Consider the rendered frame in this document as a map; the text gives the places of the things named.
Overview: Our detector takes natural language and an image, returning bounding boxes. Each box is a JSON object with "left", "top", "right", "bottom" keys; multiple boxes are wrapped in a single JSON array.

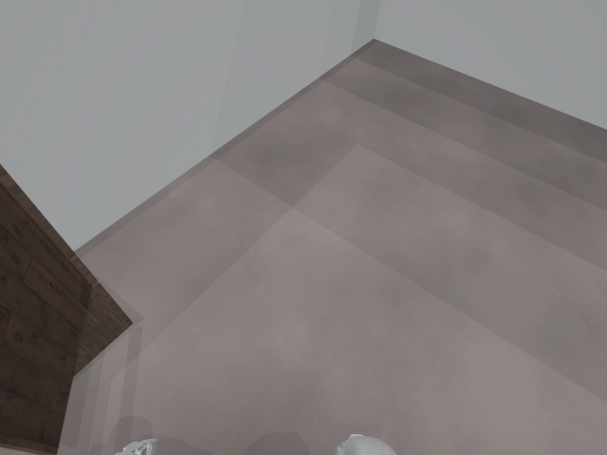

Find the cupboard door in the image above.
[{"left": 0, "top": 183, "right": 92, "bottom": 455}]

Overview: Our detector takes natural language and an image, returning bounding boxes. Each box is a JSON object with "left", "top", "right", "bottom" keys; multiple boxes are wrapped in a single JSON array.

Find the right robot thigh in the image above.
[{"left": 335, "top": 436, "right": 397, "bottom": 455}]

